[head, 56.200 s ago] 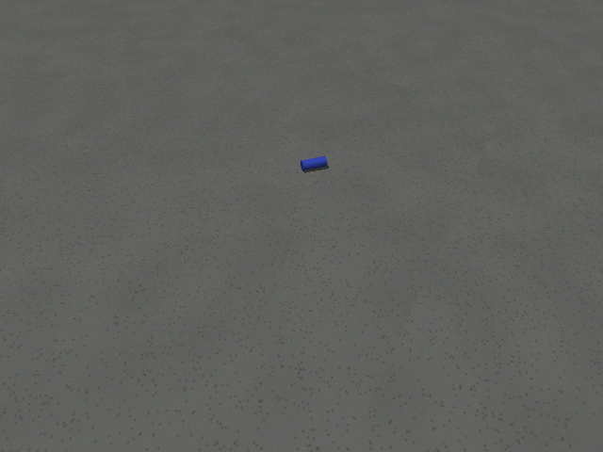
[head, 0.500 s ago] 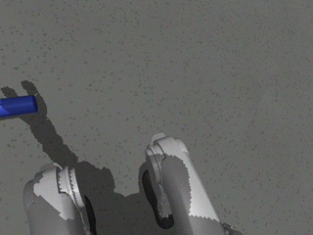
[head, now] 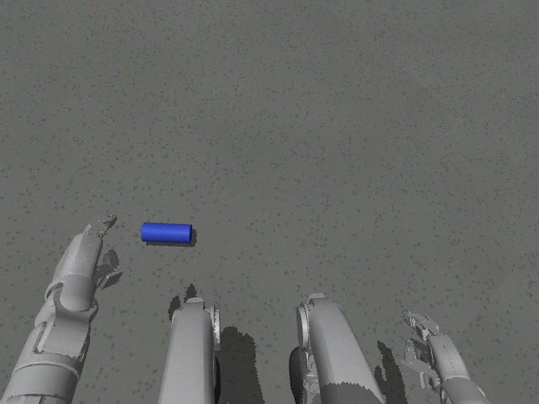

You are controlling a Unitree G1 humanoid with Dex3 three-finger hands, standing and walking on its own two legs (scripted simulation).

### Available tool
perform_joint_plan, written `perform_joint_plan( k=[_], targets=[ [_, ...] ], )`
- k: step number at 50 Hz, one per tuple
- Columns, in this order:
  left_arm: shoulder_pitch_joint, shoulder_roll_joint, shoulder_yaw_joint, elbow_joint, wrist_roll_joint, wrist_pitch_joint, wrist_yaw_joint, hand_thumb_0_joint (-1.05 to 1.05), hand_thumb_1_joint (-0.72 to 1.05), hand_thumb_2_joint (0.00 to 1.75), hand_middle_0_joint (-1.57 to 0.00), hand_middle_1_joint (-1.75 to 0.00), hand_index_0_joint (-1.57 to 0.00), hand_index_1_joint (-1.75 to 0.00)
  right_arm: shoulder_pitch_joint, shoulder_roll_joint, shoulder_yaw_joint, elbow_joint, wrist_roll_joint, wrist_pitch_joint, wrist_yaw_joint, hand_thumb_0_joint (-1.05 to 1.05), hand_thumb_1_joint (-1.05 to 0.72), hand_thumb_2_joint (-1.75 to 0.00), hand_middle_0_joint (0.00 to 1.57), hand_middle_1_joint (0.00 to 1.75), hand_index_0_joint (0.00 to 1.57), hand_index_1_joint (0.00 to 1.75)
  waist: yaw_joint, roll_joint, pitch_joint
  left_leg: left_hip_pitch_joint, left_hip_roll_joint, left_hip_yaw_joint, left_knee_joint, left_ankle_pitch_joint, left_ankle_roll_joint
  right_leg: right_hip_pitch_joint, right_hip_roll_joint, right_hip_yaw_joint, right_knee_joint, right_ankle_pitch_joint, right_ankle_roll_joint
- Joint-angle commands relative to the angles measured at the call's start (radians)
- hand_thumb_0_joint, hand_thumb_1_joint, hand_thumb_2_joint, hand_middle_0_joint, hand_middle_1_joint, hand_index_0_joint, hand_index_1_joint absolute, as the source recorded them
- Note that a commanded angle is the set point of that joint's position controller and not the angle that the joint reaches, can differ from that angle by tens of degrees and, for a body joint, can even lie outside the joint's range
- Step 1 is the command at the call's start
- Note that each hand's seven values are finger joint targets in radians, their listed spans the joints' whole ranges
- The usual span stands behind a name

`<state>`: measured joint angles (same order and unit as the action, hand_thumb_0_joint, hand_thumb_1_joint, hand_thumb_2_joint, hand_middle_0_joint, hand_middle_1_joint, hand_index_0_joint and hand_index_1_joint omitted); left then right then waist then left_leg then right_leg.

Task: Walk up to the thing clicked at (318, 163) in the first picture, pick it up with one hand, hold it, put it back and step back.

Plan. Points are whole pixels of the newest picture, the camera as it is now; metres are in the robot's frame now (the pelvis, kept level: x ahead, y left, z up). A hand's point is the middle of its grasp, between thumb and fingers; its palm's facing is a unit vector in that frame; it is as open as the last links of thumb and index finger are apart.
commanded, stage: home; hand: left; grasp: from above
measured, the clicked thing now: (167, 232) +0.54 +0.24 -0.49
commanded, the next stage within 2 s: none
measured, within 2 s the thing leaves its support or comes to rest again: neither
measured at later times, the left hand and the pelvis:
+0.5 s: hand (70, 312) +0.25 +0.20 +0.09, palm faces +0.11 -0.97 -0.22, open 7.4 cm; pelvis +0.05 +0.00 +0.17, yaw +3 degrees
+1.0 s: hand (32, 358) +0.21 +0.19 +0.15, palm faces +0.13 -0.97 -0.20, open 7.4 cm; pelvis +0.07 +0.00 +0.20, yaw +4 degrees
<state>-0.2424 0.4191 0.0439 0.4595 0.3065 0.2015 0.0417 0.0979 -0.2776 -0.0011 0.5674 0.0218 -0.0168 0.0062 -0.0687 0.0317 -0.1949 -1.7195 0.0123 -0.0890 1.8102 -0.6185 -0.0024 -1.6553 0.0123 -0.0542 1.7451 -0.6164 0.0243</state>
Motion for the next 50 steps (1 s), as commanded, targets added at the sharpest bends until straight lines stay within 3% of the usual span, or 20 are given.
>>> perform_joint_plan(
  k=[1,5,9,10,11,13,17,21,27,31,38,47,50],
  targets=[
    [-0.13,0.13,0.068,-0.273,-0.121,0.005,0.04,0.0,0.9,0.9,-0.2,-0.3,-0.2,-0.3,0.072,-0.143,-0.051,-0.088,0.014,-0.065,-0.047,0.0,-0.9,-0.9,0.2,0.3,0.2,0.3,-0.034,0.12,-0.43,0.55,0.003,-0.033,-0.419,-0.034,0.022,0.322,0.014,0.008,-0.333,0.047,-0.048],
    [-0.05,0.09,0.072,-0.343,-0.205,0.032,0.056,0.0,0.9,0.9,-0.2,-0.3,-0.2,-0.3,0.055,-0.113,-0.037,-0.103,0.015,-0.097,-0.073,0.0,-0.9,-0.9,0.2,0.3,0.2,0.3,-0.036,0.109,-0.406,0.62,-0.004,0.003,-0.479,0.021,0.029,0.457,0.013,0.031,-0.445,0.078,-0.047],
    [0.109,0.04,0.086,-0.351,-0.262,0.069,0.064,0.0,0.9,0.9,-0.2,-0.3,-0.2,-0.3,0.072,-0.092,-0.023,-0.106,0.016,-0.116,-0.098,0.0,-0.9,-0.9,0.2,0.3,0.2,0.3,-0.029,0.066,-0.366,0.706,-0.007,0.006,-0.563,0.119,0.029,0.606,0.012,0.034,-0.546,0.159,-0.045],
    [0.15,0.034,0.092,-0.365,-0.276,0.084,0.065,0.0,0.9,0.9,-0.2,-0.3,-0.2,-0.3,0.074,-0.09,-0.016,-0.116,0.018,-0.119,-0.105,0.0,-0.9,-0.9,0.2,0.3,0.2,0.3,-0.013,0.059,-0.352,0.737,-0.006,-0.002,-0.598,0.125,0.027,0.638,0.011,0.033,-0.57,0.161,-0.046],
    [0.173,0.006,0.08,-0.381,-0.291,0.097,0.062,0.0,0.9,0.9,-0.2,-0.3,-0.2,-0.3,0.077,-0.087,-0.015,-0.116,0.019,-0.123,-0.112,0.0,-0.9,-0.9,0.2,0.3,0.2,0.3,-0.016,0.063,-0.33,0.764,-0.005,-0.002,-0.625,0.132,0.024,0.653,0.011,0.032,-0.594,0.168,-0.046],
    [0.232,-0.011,0.094,-0.41,-0.322,0.12,0.059,0.0,0.9,0.9,-0.2,-0.3,-0.2,-0.3,0.081,-0.083,-0.01,-0.122,0.019,-0.133,-0.128,0.0,-0.9,-0.9,0.2,0.3,0.2,0.3,-0.01,0.064,-0.304,0.818,-0.002,-0.008,-0.675,0.147,0.022,0.705,0.014,0.027,-0.64,0.184,-0.044],
    [0.346,-0.046,0.093,-0.481,-0.357,0.152,0.05,0.0,0.9,0.9,-0.2,-0.3,-0.2,-0.3,0.102,-0.073,-0.002,-0.127,0.017,-0.152,-0.155,0.0,-0.9,-0.9,0.2,0.3,0.2,0.3,-0.006,0.072,-0.261,0.916,0.002,-0.005,-0.757,0.231,0.014,0.802,0.017,0.016,-0.711,0.251,-0.042],
    [0.479,-0.077,0.079,-0.567,-0.372,0.171,0.042,0.0,0.9,0.9,-0.2,-0.3,-0.2,-0.3,0.131,-0.063,0.004,-0.155,0.012,-0.171,-0.173,0.0,-0.9,-0.9,0.2,0.3,0.2,0.3,0.003,0.065,-0.182,0.996,0.004,-0.016,-0.854,0.249,0.011,0.887,0.018,0.006,-0.795,0.276,-0.037],
    [0.657,-0.099,0.057,-0.72,-0.373,0.188,0.032,0.0,0.9,0.9,-0.2,-0.3,-0.2,-0.3,0.154,-0.045,-0.002,-0.191,0.004,-0.204,-0.196,0.0,-0.9,-0.9,0.2,0.3,0.2,0.3,0.011,0.056,-0.131,1.085,-0.009,0.025,-0.926,0.329,0.013,1.005,0.025,0.0,-0.906,0.327,-0.037],
    [0.714,-0.109,0.041,-0.762,-0.371,0.199,0.02,0.0,0.9,0.9,-0.2,-0.3,-0.2,-0.3,0.153,-0.045,-0.003,-0.201,-0.001,-0.223,-0.207,0.0,-0.9,-0.9,0.2,0.3,0.2,0.3,0.008,0.018,-0.076,1.103,-0.014,0.029,-0.949,0.344,0.021,1.036,0.025,-0.006,-0.951,0.341,-0.03],
    [0.715,-0.105,0.038,-0.772,-0.357,0.206,-0.009,0.0,0.9,0.9,-0.2,-0.3,-0.2,-0.3,0.133,-0.057,-0.01,-0.203,-0.01,-0.259,-0.213,0.0,-0.9,-0.9,0.2,0.3,0.2,0.3,0.008,0.002,0.011,1.113,-0.013,0.034,-0.994,0.279,0.022,1.019,0.023,-0.016,-0.979,0.267,-0.028],
    [0.692,-0.092,0.048,-0.779,-0.348,0.198,-0.019,0.0,0.9,0.9,-0.2,-0.3,-0.2,-0.3,0.119,-0.062,-0.01,-0.197,-0.017,-0.289,-0.206,0.0,-0.9,-0.9,0.2,0.3,0.2,0.3,0.024,0.039,-0.016,1.136,-0.012,0.026,-0.999,0.285,0.016,1.037,0.02,-0.016,-0.964,0.272,-0.028],
    [0.723,-0.091,0.053,-0.775,-0.347,0.2,-0.015,0.0,0.9,0.9,-0.2,-0.3,-0.2,-0.3,0.123,-0.061,-0.011,-0.193,-0.017,-0.288,-0.205,0.0,-0.9,-0.9,0.2,0.3,0.2,0.3,0.028,0.036,-0.049,1.151,-0.015,0.031,-0.986,0.335,0.015,1.059,0.019,-0.014,-0.959,0.314,-0.031]
  ],
)
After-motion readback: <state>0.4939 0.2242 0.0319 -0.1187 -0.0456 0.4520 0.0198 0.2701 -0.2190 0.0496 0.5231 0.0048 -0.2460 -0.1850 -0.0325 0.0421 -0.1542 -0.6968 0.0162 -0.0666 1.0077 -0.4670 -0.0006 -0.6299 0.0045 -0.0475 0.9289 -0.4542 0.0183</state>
